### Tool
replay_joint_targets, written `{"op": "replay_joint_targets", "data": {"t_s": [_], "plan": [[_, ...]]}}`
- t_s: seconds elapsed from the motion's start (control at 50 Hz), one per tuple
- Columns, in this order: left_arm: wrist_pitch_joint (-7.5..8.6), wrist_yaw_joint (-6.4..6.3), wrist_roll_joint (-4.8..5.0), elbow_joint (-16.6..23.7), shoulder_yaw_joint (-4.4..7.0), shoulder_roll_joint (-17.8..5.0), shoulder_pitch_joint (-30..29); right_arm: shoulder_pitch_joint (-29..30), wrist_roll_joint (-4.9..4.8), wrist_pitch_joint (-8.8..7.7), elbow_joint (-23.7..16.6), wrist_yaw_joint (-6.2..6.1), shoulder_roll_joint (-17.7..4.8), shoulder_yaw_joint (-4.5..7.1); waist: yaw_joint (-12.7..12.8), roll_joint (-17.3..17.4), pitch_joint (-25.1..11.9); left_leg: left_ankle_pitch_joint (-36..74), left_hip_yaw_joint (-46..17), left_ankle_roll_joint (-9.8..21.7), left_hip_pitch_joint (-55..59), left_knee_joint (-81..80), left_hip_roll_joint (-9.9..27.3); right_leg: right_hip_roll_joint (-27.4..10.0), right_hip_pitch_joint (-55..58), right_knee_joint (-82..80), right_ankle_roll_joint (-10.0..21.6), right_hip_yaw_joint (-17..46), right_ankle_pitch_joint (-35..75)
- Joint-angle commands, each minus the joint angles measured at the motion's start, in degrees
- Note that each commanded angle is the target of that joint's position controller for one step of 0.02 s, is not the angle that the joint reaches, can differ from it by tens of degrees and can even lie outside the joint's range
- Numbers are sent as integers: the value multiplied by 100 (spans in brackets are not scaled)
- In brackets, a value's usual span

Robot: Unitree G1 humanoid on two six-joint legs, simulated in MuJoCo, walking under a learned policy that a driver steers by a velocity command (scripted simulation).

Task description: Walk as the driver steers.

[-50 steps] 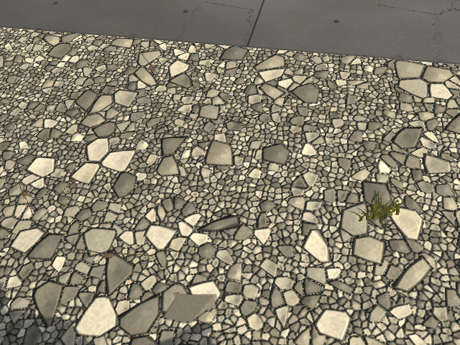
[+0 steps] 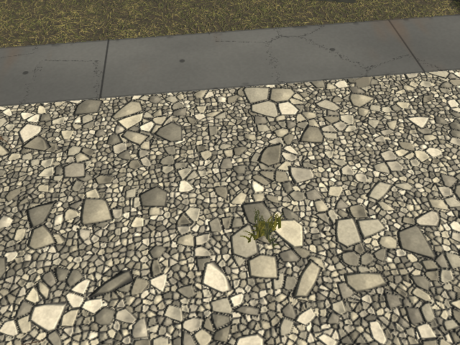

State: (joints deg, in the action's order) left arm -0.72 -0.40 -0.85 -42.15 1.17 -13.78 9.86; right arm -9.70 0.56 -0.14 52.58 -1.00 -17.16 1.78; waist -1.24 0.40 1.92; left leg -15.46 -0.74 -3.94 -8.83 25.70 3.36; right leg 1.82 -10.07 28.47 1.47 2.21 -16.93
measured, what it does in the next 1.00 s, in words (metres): stands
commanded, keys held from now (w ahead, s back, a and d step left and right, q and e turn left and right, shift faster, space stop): no key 0.84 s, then w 0.10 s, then no key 0.06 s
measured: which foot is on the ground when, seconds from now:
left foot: down 0.00-1.00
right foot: down 0.00-1.00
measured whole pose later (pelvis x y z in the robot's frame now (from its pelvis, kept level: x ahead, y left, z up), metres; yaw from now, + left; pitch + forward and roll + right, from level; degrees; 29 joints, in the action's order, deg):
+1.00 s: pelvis +0.01 +0.02 -0.01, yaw +1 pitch -1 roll +0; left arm 0.4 -1.8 0.8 -58.7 1.5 -13.4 16.0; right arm -16.3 -0.3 -1.1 63.1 -2.5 -13.3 1.0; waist -0.3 0.3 0.4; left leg -22.7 -0.3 0.2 -13.4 35.4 1.8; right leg 0.9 -11.3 31.9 0.6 1.8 -19.6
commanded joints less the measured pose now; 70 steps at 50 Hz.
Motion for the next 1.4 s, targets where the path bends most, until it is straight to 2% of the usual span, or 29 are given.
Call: {"op": "replay_joint_targets", "data": {"t_s": [0.02, 0.2, 0.4, 0.84, 0.86, 0.9, 0.92, 0.94, 0.96, 0.98, 1.0, 1.02, 1.04, 1.06, 1.08, 1.1, 1.12, 1.16, 1.18, 1.2, 1.24, 1.32, 1.4], "plan": [[72, -22, 8, 238, 221, -799, -35, 25, -11, -54, -110, -43, -633, 129, 44, -186, -224, 1003, -32, 35, -21, -210, 52, -585, 95, -584, 202, 617, 1695], [84, -41, 29, -175, 223, -785, 74, -47, -31, -35, 281, -108, -655, 128, 30, -125, -228, 1043, -8, 60, 60, -239, 45, -455, 81, -571, 153, 439, 1719], [89, -90, 50, -640, 188, -774, 220, -151, -40, -8, 603, -148, -572, 108, 31, -95, -108, 974, 31, 97, -1, -257, -10, -349, -1, -566, 78, 291, 1507], [90, -143, 88, -1401, 89, -616, 438, -542, -45, 12, 958, -193, -275, 30, 62, -39, 44, 836, 93, 153, -157, -243, -114, -250, -109, -574, -5, 124, 1191], [80, -152, 92, -1470, 83, -584, 526, -656, -50, 18, 1014, -197, -203, 14, 63, -77, -77, 322, 192, 167, -126, -206, -199, -201, -64, -619, 15, 88, 574], [48, -180, 161, -1495, 147, -753, 572, -635, -111, 21, 983, -213, -174, 21, 123, -264, 172, -1211, 439, 295, -524, 214, -448, -222, -363, -768, 230, 261, -1724], [62, -182, 177, -1478, 173, -829, 609, -551, -111, -13, 903, -213, -155, 18, 167, -412, 431, -1661, 455, 364, -871, 444, -481, -432, -583, -979, 384, 583, -2553], [108, -168, 193, -1483, 206, -923, 735, -452, -108, -82, 814, -193, -80, 1, 235, -646, 624, -1671, 482, 410, -1217, 792, -488, -762, -631, -1238, 577, 1071, -3040], [161, -153, 193, -1494, 231, -994, 792, -369, -96, -166, 738, -165, 104, -48, 261, -914, 748, -1131, 490, 429, -1352, 1143, -479, -1141, -664, -1477, 786, 1637, -2930], [200, -152, 172, -1461, 229, -971, 703, -429, -81, -242, 733, -134, 150, -62, 201, -989, 746, -819, 346, 484, -1338, 1309, -375, -1347, -705, -1549, 905, 1876, -2410], [232, -146, 156, -1424, 207, -903, 514, -583, -65, -299, 755, -103, 210, -83, 56, -968, 706, -634, 225, 559, -988, 1093, -299, -1353, -918, -1363, 885, 1809, -1619], [250, -132, 151, -1348, 150, -738, 178, -885, -36, -323, 837, -79, 227, -94, -184, -781, 600, -278, 157, 625, -435, 416, -250, -1066, -1112, -931, 648, 1294, -633], [259, -133, 144, -1301, 124, -592, 39, -1154, -7, -319, 930, -61, -56, -35, -210, -314, 453, 619, -130, 662, -103, 7, -80, -584, -1111, -249, 284, 567, 225], [259, -175, 79, -1274, 63, -287, 252, -1187, -58, -312, 996, -32, -514, 64, 52, 804, 237, 1210, -667, 866, -53, -194, 215, 144, -997, 450, -151, -361, 184], [246, -218, 54, -1352, 29, -226, 479, -1163, -45, -321, 964, -12, -338, -22, 103, 1106, -3, 1741, -1283, 1181, 39, -395, 693, -50, -809, 529, -348, -149, 20], [235, -233, 108, -1405, 31, -295, 567, -1001, -32, -320, 924, -10, -152, -72, 173, 944, 53, 2371, -1293, 1233, 64, -351, 785, -168, -684, 433, -379, -58, 185], [210, -243, 115, -1490, 18, -315, 668, -878, -37, -319, 880, 7, -213, -59, 215, 691, 9, 2948, -1064, 1142, 120, -184, 636, -226, -505, 327, -373, -11, 661], [147, -237, 122, -1600, 37, -498, 742, -949, -94, -327, 857, 33, -338, -3, 132, 294, -268, 4181, -538, 875, 394, 204, 308, -293, -188, 200, -308, 54, 1770], [108, -228, 155, -1642, 53, -557, 772, -1014, -113, -313, 881, 38, -291, -4, 119, 220, -392, 4388, -354, 739, 472, 256, 183, -286, -10, 140, -281, 35, 2083], [71, -223, 176, -1660, 44, -523, 764, -1068, -123, -287, 905, 43, -242, -10, 102, 235, -456, 4506, -281, 672, 536, 261, 124, -291, 103, 113, -270, 27, 2242], [8, -222, 181, -1698, 32, -461, 735, -1043, -126, -224, 921, 40, -148, -19, 104, 213, -496, 4477, -231, 681, 575, 230, 90, -313, 255, 30, -260, 19, 2326], [-59, -254, 166, -1758, 58, -480, 622, -891, -108, -149, 888, 25, -176, 28, 104, 34, -394, 3759, -151, 662, 402, 89, -13, -343, 462, -152, -240, -19, 2484], [-86, -280, 148, -1836, 84, -482, 555, -745, -96, -99, 861, -9, -114, 53, 118, 5, -208, 2994, -67, 608, 259, -45, -105, -355, 389, -293, -239, -43, 2208]]}}
Velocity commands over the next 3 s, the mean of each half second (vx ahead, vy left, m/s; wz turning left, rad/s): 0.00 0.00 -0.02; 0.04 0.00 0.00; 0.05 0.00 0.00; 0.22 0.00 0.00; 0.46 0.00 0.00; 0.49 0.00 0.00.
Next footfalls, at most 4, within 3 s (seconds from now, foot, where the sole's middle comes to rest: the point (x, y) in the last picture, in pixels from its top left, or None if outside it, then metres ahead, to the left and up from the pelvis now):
2.34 left None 0.44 0.13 -0.77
2.90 right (272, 268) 0.76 -0.11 -0.77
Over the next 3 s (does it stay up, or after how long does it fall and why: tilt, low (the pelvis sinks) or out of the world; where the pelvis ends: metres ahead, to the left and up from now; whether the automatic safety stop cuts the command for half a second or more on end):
stays up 0.63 -0.01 -0.01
